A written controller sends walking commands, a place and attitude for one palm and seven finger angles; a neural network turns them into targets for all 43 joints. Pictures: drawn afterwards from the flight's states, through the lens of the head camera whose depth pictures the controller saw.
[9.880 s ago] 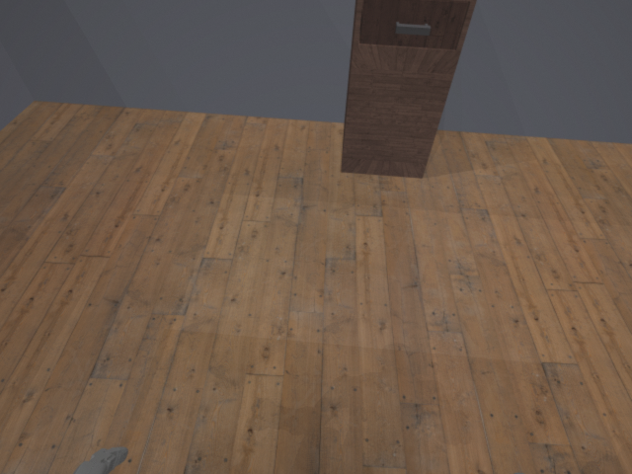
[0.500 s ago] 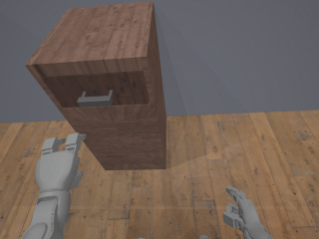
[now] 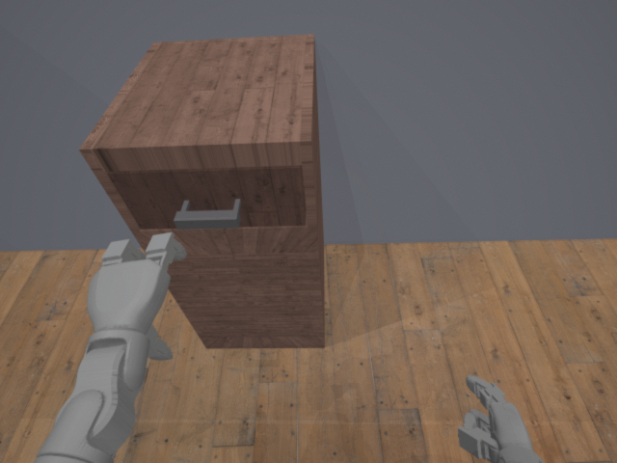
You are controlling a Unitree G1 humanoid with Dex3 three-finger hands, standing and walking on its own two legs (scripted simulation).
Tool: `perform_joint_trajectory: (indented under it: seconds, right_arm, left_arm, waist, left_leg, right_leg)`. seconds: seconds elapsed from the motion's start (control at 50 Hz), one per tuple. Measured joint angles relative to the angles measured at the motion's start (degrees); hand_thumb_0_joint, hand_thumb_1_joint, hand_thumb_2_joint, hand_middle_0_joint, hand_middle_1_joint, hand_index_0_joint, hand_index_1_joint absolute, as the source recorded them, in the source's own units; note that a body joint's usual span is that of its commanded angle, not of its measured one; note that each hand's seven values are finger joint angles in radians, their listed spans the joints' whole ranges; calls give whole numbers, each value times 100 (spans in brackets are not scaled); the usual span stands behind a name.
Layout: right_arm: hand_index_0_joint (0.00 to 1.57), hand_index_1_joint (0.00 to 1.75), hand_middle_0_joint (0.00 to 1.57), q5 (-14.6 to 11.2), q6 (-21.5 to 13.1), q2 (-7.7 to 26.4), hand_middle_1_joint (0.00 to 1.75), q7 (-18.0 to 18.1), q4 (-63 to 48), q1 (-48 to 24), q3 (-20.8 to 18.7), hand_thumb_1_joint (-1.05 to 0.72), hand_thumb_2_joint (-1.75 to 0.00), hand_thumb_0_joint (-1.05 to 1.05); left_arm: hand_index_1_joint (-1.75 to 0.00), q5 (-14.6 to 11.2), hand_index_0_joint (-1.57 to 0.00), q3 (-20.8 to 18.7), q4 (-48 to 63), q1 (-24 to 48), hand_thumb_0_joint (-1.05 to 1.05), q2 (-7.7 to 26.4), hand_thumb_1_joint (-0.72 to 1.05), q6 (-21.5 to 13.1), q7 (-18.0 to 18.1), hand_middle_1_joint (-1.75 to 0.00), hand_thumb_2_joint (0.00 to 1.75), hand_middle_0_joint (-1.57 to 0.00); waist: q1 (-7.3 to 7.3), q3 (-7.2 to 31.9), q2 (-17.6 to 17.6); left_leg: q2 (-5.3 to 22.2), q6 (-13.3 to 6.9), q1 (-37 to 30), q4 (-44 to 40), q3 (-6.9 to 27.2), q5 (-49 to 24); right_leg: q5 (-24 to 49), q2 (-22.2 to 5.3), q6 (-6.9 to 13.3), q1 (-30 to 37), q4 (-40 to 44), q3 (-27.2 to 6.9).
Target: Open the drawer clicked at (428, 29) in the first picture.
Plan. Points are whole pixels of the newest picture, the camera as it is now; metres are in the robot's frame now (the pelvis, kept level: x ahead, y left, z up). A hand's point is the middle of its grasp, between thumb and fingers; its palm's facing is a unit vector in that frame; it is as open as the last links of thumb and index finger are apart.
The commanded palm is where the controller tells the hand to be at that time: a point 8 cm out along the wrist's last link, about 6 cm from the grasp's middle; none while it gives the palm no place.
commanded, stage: raise the hand with hooked fingers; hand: left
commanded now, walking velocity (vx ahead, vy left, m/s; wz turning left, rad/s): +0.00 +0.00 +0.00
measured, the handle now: (209, 211) +0.55 +0.27 -0.04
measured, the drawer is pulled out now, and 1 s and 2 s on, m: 0.00 0.00 0.00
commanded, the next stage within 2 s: move the hooked fingers above the handle in 0.66 s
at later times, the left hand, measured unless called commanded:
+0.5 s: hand (156, 274) +0.32 +0.24 +0.08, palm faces -0.02 -0.09 -1.00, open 13.8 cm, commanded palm +0.29 +0.24 +0.14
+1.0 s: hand (175, 271) +0.33 +0.23 +0.07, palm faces -0.02 -0.04 -1.00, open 13.8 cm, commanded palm +0.33 +0.23 +0.13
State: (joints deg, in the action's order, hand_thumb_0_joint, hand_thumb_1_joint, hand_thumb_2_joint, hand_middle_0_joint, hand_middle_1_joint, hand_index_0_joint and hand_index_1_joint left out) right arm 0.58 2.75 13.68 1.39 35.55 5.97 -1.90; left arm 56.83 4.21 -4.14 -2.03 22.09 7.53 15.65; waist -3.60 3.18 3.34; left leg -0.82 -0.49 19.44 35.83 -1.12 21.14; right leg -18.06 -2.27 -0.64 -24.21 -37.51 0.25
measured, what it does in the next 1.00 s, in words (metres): stands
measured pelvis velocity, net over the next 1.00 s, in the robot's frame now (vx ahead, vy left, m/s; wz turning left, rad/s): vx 0.00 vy -0.02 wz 0.03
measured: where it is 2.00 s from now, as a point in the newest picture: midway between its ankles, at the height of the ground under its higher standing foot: outside the picture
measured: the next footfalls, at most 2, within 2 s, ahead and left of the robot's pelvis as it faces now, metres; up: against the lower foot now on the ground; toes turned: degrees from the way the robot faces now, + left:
none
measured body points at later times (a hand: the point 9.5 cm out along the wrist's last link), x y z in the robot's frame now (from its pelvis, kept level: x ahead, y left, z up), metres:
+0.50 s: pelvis +0.02 +0.00 +0.01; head +0.05 -0.03 +0.46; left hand +0.31 +0.24 +0.13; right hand +0.20 -0.22 -0.11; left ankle -0.03 +0.11 -0.72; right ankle +0.01 -0.13 -0.72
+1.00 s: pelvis +0.00 -0.02 +0.01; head +0.03 -0.05 +0.46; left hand +0.33 +0.22 +0.12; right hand +0.20 -0.24 -0.10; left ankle -0.03 +0.11 -0.72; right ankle +0.01 -0.13 -0.72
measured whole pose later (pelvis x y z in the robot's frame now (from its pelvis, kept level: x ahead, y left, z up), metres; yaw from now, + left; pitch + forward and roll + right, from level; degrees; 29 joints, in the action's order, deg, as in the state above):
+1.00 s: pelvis +0.00 -0.02 +0.01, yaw +2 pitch +4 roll +1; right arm -0.6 3.9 13.7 2.7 36.7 6.6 -0.4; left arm 57.3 6.2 -18.6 15.2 25.0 0.9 7.0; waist -3.9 1.0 3.0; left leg 0.1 0.9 16.4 29.1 1.0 17.2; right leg -15.2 -1.4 0.8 -20.7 -31.5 2.5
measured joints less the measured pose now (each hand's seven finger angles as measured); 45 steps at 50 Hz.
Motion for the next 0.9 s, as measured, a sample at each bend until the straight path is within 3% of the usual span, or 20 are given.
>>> perform_joint_trajectory:
  seconds: [0.12,0.24,0.44,0.52,0.62,0.72,0.82,0.9]
  right_arm:
    - [20,30,20,-33,112,-184,30,-11,-144,-106,264,-90,-90,1]
    - [20,30,20,-25,166,-218,30,-17,-99,-55,337,-90,-90,1]
    - [20,30,20,-50,287,-17,30,-86,47,181,221,-90,-90,1]
    - [20,30,20,-25,284,68,30,-88,46,267,139,-90,-90,1]
    - [19,30,20,-18,231,107,30,-77,111,318,37,-90,-90,1]
    - [19,30,20,-81,225,102,30,-83,170,252,10,-90,-90,1]
    - [19,30,20,-117,247,85,30,-46,137,142,65,-91,-90,1]
    - [19,30,20,-133,220,60,30,44,120,64,133,-90,-90,1]
  left_arm:
    - [-117,25,-32,171,-8,341,0,100,-44,45,-611,-117,33,-31]
    - [-119,14,-32,105,-59,723,0,289,-47,-120,-893,-119,31,-32]
    - [-120,-219,-32,-74,-95,818,0,357,-49,-260,-1250,-120,31,-32]
    - [-120,-218,-32,-83,3,614,0,328,-49,-498,-1230,-120,31,-32]
    - [-120,-144,-32,-139,119,507,0,328,-49,-773,-872,-120,31,-32]
    - [-120,-134,-32,-175,-67,650,0,292,-49,-554,-610,-120,31,-32]
    - [-120,-160,-32,-62,-264,724,0,252,-49,-243,-751,-120,31,-32]
    - [-120,-110,-32,100,-721,1053,0,265,-49,-313,-885,-120,31,-32]
  waist:
    - [-96,-67,-12]
    - [-176,-186,-3]
    - [-110,-190,100]
    - [-81,-228,88]
    - [-95,-222,49]
    - [-105,-179,63]
    - [-81,-145,114]
    - [-69,-170,80]
  left_leg:
    - [-22,-25,-392,-372,11,-120]
    - [-7,-12,-560,-571,106,-199]
    - [24,5,-629,-815,125,-292]
    - [45,23,-607,-838,104,-303]
    - [68,58,-546,-816,116,-310]
    - [88,90,-511,-807,132,-332]
    - [98,105,-561,-851,128,-374]
    - [91,119,-516,-808,165,-394]
  right_leg:
    - [101,-18,-27,395,355,15]
    - [187,-8,-16,634,631,116]
    - [279,25,-8,707,880,140]
    - [282,48,13,661,870,121]
    - [265,69,50,584,812,133]
    - [268,87,85,539,773,149]
    - [291,98,101,568,779,146]
    - [285,87,116,530,716,181]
